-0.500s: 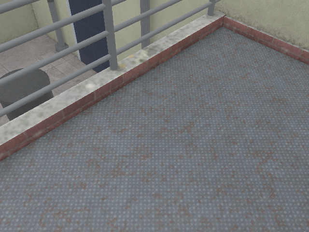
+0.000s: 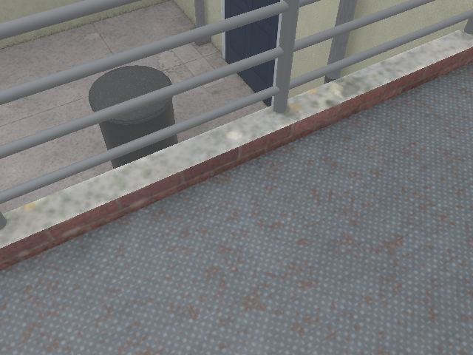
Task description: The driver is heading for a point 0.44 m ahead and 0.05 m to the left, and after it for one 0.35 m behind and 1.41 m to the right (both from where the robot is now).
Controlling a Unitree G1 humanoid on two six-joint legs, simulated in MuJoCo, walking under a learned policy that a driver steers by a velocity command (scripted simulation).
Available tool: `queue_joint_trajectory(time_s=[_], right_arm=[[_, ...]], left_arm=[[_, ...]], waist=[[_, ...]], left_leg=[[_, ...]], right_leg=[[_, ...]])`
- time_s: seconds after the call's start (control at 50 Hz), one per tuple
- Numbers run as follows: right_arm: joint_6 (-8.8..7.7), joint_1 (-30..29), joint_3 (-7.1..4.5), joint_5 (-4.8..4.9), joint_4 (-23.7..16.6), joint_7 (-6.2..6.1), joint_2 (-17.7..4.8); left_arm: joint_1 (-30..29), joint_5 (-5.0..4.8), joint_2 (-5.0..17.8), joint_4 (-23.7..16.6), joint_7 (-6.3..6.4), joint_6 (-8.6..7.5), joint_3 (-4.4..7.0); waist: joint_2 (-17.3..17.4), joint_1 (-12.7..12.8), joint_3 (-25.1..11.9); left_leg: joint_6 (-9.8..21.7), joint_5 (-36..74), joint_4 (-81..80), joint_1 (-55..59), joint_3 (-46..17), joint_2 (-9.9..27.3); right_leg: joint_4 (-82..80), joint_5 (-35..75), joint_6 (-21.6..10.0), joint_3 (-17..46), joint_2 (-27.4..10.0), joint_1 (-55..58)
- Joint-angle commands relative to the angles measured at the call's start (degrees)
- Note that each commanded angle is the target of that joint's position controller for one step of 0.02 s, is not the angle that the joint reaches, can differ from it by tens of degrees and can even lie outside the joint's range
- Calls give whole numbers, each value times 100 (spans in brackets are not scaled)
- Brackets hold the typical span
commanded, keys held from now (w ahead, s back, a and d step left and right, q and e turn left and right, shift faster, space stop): w+q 0.26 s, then q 0.20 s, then e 0.54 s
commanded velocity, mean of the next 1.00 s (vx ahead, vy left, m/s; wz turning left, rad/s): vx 0.24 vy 0.00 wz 0.20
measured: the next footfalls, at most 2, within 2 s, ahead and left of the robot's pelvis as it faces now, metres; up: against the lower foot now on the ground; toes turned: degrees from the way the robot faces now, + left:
right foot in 0.32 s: +0.33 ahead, -0.13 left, +0.00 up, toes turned +16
left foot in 0.70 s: +0.32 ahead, +0.14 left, +0.00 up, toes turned +16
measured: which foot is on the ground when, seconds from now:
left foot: down 0.00-0.32, up 0.34-0.68, down 0.70-1.00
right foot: up 0.00-0.30, down 0.32-0.70, up 0.72-1.00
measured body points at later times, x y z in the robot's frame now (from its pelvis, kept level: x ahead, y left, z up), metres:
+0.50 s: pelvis +0.22 -0.04 +0.00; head +0.26 -0.04 +0.45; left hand +0.29 +0.26 -0.09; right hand +0.46 -0.27 -0.09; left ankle +0.17 +0.08 -0.64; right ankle +0.30 -0.14 -0.73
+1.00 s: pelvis +0.27 -0.03 +0.00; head +0.30 -0.04 +0.45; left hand +0.33 +0.27 -0.11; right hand +0.49 -0.25 -0.10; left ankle +0.28 +0.12 -0.73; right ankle +0.29 -0.15 -0.70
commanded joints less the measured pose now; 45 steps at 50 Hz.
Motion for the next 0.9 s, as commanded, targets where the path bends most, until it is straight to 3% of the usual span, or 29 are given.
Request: queue_joint_trajectory(time_s=[0.02,0.08,0.14,0.16,0.2,0.22,0.26,0.28,0.3,0.32,0.34,0.36,0.38,0.4,0.42,0.46,0.5,0.54,0.6,0.66,0.68,0.7,0.72,0.74,0.76,0.78,0.82,0.84,0.9], right_arm=[[-200,-255,-47,-2,-540,-100,-588],[-187,44,-190,-56,-646,-244,-958],[-80,378,-178,70,-751,-153,-899],[-72,389,-179,40,-820,-175,-790],[-34,679,-181,18,-742,-238,-709],[-40,750,-188,-4,-741,-230,-772],[23,681,-218,55,-804,-198,-804],[42,508,-218,64,-949,-211,-758],[22,283,-186,4,-1186,-192,-636],[-42,177,-92,0,-1421,-147,-320],[-65,984,-78,28,-1501,-164,-262],[-47,1314,-229,-15,-1395,-158,-1014],[48,808,-320,-39,-1407,-146,-1298],[180,364,-294,-64,-1466,-180,-1119],[253,163,-267,-117,-1594,-193,-965],[404,277,-224,-27,-1706,-169,-641],[361,24,-54,-27,-1839,-129,-212],[324,-101,100,-168,-1813,-111,69],[274,-350,32,-127,-1843,-137,-247],[259,-403,-20,-202,-1820,-214,-468],[228,105,114,-501,-1547,-212,-265],[141,266,91,-580,-1595,-264,-465],[120,-206,9,-602,-1817,-346,-1092],[139,-17,-45,-430,-1778,-327,-1045],[147,173,-32,-309,-1606,-310,-968],[167,12,31,-271,-1539,-288,-787],[198,-399,99,-208,-1578,-250,-537],[158,-1021,-63,-86,-1770,-247,-760],[153,-1051,-76,-112,-1614,-267,-593]], left_arm=[[228,117,275,-489,38,114,65],[-415,220,236,-730,48,147,-1],[-1090,106,148,-883,-21,89,-106],[-1118,117,166,-869,-16,56,-97],[-1428,22,295,-942,-51,-28,-72],[-1578,49,416,-990,-95,-31,-40],[-1234,-57,557,-964,-153,-89,60],[-804,-28,645,-851,-161,-136,125],[-291,120,898,-675,-135,-172,211],[444,213,1130,-636,-85,-148,277],[728,394,1380,-708,-77,-48,316],[625,185,996,-805,-65,25,292],[364,146,562,-974,6,98,170],[211,74,289,-961,-18,182,67],[161,46,264,-842,9,258,40],[67,137,492,-688,50,345,67],[-28,158,595,-669,19,439,94],[-220,84,660,-641,-2,465,100],[-62,-31,837,-414,-108,418,144],[-21,-135,852,-453,-156,417,122],[792,163,709,-133,-236,451,86],[943,217,460,-175,-246,458,22],[1193,136,107,-297,-232,470,-102],[1038,111,374,-286,-197,601,-63],[855,76,617,-329,-199,688,30],[881,70,695,-285,-206,746,93],[1192,84,572,-141,-217,872,64],[890,-203,606,-298,-70,927,143],[690,-92,473,-587,35,1107,66]], waist=[[-221,448,-442],[32,250,-430],[393,-91,-533],[666,-196,-454],[665,-339,-482],[501,-305,-380],[836,-42,-395],[938,206,-486],[894,404,-824],[372,733,-1478],[-1668,459,-2066],[-1614,420,-2176],[-997,540,-1610],[-412,516,-1243],[-213,415,-1010],[-433,156,-586],[-608,108,-660],[-398,38,-890],[-771,101,-859],[-709,32,-780],[-306,118,-1088],[-107,120,-1065],[1126,362,-992],[1645,-55,-1199],[1512,-72,-827],[1188,75,-667],[1102,355,-669],[943,376,-608],[840,353,-630]], left_leg=[[1090,955,-1205,243,-1946,1516],[901,644,-1216,-6,-1764,1232],[792,285,-969,307,-1738,1122],[759,267,-972,353,-1798,1091],[681,-44,-764,688,-2142,1251],[647,-390,-755,806,-2366,1338],[590,-94,-240,1187,-2663,1332],[468,488,183,1225,-2600,1140],[229,1198,797,1041,-2414,903],[-127,768,2394,232,-1943,550],[-640,-2599,4093,-1755,-1242,-292],[-819,-2905,5207,-2374,-1377,190],[-993,-2425,5561,-2652,-1285,371],[-1007,-2162,5503,-2621,-954,585],[-996,-1892,5332,-2558,-835,715],[-1021,-1607,4870,-2031,-490,838],[-1116,-1620,3971,-1683,-378,841],[-1112,-1196,2720,-904,-299,944],[-1096,-301,1548,-73,-91,804],[-893,134,75,585,-3,597],[-817,68,-409,1427,76,634],[-672,708,-427,1999,-647,1521],[-150,2047,-403,2434,-1827,2860],[466,2166,-539,1963,-2030,3081],[590,2199,-706,1713,-1866,2933],[549,2308,-738,1472,-1446,2695],[429,2515,-716,1203,-707,2362],[536,2168,-692,1052,-870,2542],[481,1636,-678,908,-527,2556]], right_leg=[[-670,186,194,27,-267,-644],[-2292,1154,363,-49,-49,-435],[-3658,1767,287,-83,328,17],[-3938,1884,226,-117,388,-13],[-4294,2001,145,4,482,164],[-4544,1783,147,50,519,237],[-4898,1178,54,173,579,563],[-5255,1333,-53,57,661,1051],[-5218,1694,-183,82,496,1969],[-5011,2951,-566,789,-410,3478],[-4968,4451,-1802,2803,-1858,5288],[-5068,4022,-2062,3445,-2315,5129],[-5054,4105,-1857,2591,-2001,4648],[-5051,4549,-1639,1734,-1657,4023],[-5151,4492,-1417,1308,-1372,3592],[-5584,4249,-1171,569,-1005,2610],[-5770,4423,-1406,462,-978,2313],[-5772,4359,-1351,156,-869,2101],[-5815,3713,-1222,67,-647,1880],[-5219,2867,-1006,331,-566,1989],[-4869,2510,-622,215,-286,1915],[-4592,1572,-298,202,-79,1363],[-4004,-685,-112,-226,541,390],[-3394,-1654,-113,-363,622,545],[-2563,-1783,-168,-263,639,449],[-2074,-1577,-152,-195,593,456],[-1733,-1132,-82,-284,476,707],[-1253,-1129,107,-146,256,399],[-1695,-847,206,-167,96,380]])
